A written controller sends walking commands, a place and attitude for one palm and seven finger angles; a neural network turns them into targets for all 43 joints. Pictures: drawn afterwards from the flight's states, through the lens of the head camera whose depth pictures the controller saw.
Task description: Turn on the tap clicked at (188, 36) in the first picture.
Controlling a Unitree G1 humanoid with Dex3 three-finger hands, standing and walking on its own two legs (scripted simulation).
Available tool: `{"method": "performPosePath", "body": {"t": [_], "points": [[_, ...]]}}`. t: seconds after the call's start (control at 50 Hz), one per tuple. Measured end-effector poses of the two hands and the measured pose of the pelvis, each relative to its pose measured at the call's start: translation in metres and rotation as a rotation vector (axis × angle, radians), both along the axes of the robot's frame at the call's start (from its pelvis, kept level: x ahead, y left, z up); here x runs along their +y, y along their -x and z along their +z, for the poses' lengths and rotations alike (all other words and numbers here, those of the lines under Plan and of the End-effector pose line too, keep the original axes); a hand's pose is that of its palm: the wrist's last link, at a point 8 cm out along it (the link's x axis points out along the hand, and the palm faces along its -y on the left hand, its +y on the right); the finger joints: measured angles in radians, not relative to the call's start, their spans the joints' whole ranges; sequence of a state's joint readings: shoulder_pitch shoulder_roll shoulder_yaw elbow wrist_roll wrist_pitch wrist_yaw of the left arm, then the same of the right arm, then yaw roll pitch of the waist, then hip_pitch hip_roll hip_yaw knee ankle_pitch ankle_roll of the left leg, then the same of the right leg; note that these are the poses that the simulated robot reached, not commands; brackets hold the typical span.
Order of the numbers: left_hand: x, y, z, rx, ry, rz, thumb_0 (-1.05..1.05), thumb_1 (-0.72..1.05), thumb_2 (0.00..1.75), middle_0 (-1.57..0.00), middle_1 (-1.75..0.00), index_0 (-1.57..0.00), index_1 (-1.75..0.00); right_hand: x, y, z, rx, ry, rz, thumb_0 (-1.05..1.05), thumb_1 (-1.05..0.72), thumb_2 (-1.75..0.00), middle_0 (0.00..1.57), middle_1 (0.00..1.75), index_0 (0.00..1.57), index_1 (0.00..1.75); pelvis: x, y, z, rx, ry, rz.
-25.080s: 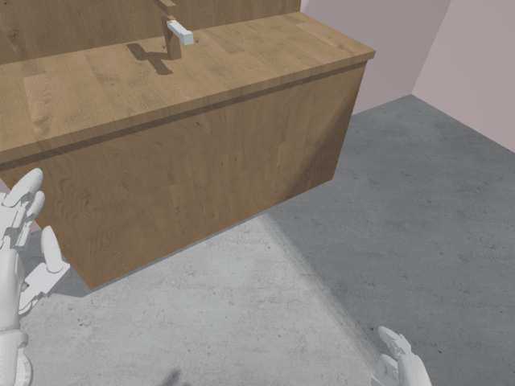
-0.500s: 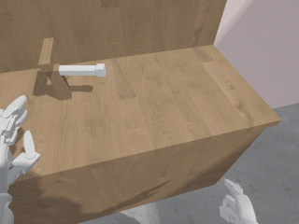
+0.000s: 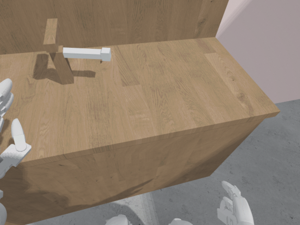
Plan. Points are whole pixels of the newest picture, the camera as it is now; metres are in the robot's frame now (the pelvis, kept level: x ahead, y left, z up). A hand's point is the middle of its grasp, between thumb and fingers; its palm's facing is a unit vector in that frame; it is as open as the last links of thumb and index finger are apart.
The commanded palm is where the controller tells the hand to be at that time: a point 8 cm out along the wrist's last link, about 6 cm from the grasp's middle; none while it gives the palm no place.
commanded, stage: step back with the hand held close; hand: left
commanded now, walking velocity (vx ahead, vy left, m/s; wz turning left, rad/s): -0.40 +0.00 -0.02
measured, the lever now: (106, 54) +0.55 +0.17 +0.14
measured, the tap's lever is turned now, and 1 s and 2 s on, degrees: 77 77 77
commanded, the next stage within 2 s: stop stepping back and stand still in 0.46 s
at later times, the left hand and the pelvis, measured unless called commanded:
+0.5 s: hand (1, 211) +0.12 +0.23 +0.18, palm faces +0.36 -0.84 -0.40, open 7.4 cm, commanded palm +0.06 +0.27 +0.20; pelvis -0.10 -0.01 +0.01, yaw +1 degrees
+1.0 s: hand out of the picture -0.02 +0.20 +0.18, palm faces +0.41 -0.85 -0.34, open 7.4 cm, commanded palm -0.07 +0.24 +0.20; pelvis -0.24 -0.04 +0.00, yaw -1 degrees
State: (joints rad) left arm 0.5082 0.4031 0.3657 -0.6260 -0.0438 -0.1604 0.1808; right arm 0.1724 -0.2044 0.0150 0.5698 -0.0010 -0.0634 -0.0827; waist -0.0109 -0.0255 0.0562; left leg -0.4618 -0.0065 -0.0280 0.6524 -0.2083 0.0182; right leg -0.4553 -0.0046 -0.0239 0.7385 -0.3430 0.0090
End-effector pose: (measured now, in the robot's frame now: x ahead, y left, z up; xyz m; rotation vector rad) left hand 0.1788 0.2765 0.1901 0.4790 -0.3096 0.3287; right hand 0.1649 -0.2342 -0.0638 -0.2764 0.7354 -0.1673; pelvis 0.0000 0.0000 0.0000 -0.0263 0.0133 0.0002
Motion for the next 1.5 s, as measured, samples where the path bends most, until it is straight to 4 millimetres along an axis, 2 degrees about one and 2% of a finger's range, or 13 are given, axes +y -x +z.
{"method": "performPosePath", "body": {"t": [0.1, 0.22, 0.3, 0.4, 0.46, 0.62, 0.74, 0.8, 0.96, 1.12, 1.26, 1.34, 1.5], "points": [[0.002, 0.012, 0.011, -0.001, -0.015, 0.042, 0.02, 0.89, 0.9, -0.21, -0.3, -0.22, -0.3, 0.009, 0.008, 0.004, -0.008, -0.046, 0.032, 0.01, -0.9, -0.9, 0.2, 0.3, 0.2, 0.3, -0.007, 0.008, 0.01, 0.022, 0.003, -0.01], [-0.026, 0.028, 0.007, 0.041, 0.014, 0.013, 0.02, 0.89, 0.9, -0.21, -0.3, -0.21, -0.3, 0.007, 0.017, -0.005, -0.012, -0.097, 0.074, 0.01, -0.9, -0.9, 0.21, 0.3, 0.2, 0.3, -0.021, 0.031, 0.01, 0.019, 0.031, -0.016], [-0.038, 0.044, 0.008, 0.052, 0.035, -0.034, 0.02, 0.89, 0.9, -0.21, -0.3, -0.21, -0.3, -0.004, 0.032, 0.001, 0.012, -0.088, 0.038, 0.01, -0.9, -0.9, 0.21, 0.3, 0.21, 0.3, -0.025, 0.044, 0.015, 0.03, -0.013, -0.006], [-0.025, 0.064, 0.006, 0.05, 0.015, -0.022, 0.01, 0.88, 0.89, -0.22, -0.3, -0.22, -0.3, -0.013, 0.049, 0.016, -0.004, -0.037, 0.012, 0.01, -0.9, -0.9, 0.2, 0.3, 0.2, 0.3, -0.022, 0.065, 0.017, 0.048, -0.047, 0.014], [-0.014, 0.082, 0.003, 0.021, 0.001, -0.019, 0.01, 0.88, 0.89, -0.22, -0.3, -0.22, -0.3, -0.017, 0.061, 0.018, -0.048, -0.001, -0.005, 0.01, -0.9, -0.9, 0.2, 0.3, 0.2, 0.3, -0.014, 0.083, 0.007, 0.048, -0.037, 0.037], [-0.014, 0.141, 0.009, -0.004, 0.021, 0.029, 0.02, 0.89, 0.9, -0.21, -0.3, -0.21, -0.3, -0.01, 0.125, 0.018, -0.069, -0.06, 0.025, 0.01, -0.9, -0.9, 0.2, 0.3, 0.2, 0.3, -0.021, 0.136, 0.013, -0.022, -0.035, 0.018], [-0.03, 0.187, 0.007, 0.007, -0.032, 0.07, 0.02, 0.89, 0.9, -0.21, -0.3, -0.21, -0.3, -0.019, 0.173, -0.01, -0.042, -0.108, 0.052, 0.01, -0.9, -0.9, 0.21, 0.3, 0.2, 0.3, -0.037, 0.171, -0.002, -0.054, -0.013, 0.033], [-0.036, 0.205, 0.002, 0.007, 0.025, 0.057, 0.01, 0.89, 0.9, -0.21, -0.3, -0.21, -0.3, -0.029, 0.2, -0.02, 0.017, -0.103, 0.029, 0.01, -0.9, -0.9, 0.21, 0.3, 0.2, 0.3, -0.04, 0.189, -0.002, -0.076, -0.015, 0.036], [-0.038, 0.236, -0.006, -0.029, 0.072, 0.011, 0.02, 0.88, 0.9, -0.21, -0.3, -0.22, -0.3, -0.048, 0.263, -0.011, 0.002, -0.019, -0.049, 0.01, -0.9, -0.9, 0.2, 0.3, 0.2, 0.3, -0.038, 0.227, -0.006, -0.031, -0.028, 0.004], [-0.043, 0.261, 0.016, -0.048, 0.034, 0.048, 0.02, 0.89, 0.9, -0.21, -0.3, -0.21, -0.3, -0.05, 0.31, -0.01, 0.018, -0.108, -0.066, 0.01, -0.9, -0.9, 0.2, 0.3, 0.2, 0.3, -0.054, 0.251, 0.012, -0.054, -0.026, 0.026], [-0.068, 0.289, 0.0, -0.012, 0.001, 0.056, 0.01, 0.89, 0.9, -0.21, -0.3, -0.21, -0.3, -0.068, 0.312, -0.039, 0.06, -0.108, 0.006, 0.01, -0.9, -0.9, 0.2, 0.3, 0.2, 0.3, -0.073, 0.274, -0.009, -0.073, 0.003, 0.043], [-0.076, 0.301, -0.005, 0.001, 0.059, 0.04, 0.01, 0.89, 0.9, -0.21, -0.3, -0.22, -0.3, -0.076, 0.311, -0.027, 0.064, -0.086, 0.003, 0.01, -0.9, -0.9, 0.2, 0.3, 0.2, 0.3, -0.079, 0.283, -0.002, -0.062, -0.02, 0.038], [-0.073, 0.307, 0.01, -0.053, 0.015, 0.059, 0.01, 0.88, 0.9, -0.21, -0.3, -0.22, -0.3, -0.08, 0.297, 0.001, -0.088, -0.041, -0.008, 0.01, -0.9, -0.9, 0.2, 0.3, 0.2, 0.3, -0.08, 0.289, 0.001, -0.058, -0.05, 0.038]]}}
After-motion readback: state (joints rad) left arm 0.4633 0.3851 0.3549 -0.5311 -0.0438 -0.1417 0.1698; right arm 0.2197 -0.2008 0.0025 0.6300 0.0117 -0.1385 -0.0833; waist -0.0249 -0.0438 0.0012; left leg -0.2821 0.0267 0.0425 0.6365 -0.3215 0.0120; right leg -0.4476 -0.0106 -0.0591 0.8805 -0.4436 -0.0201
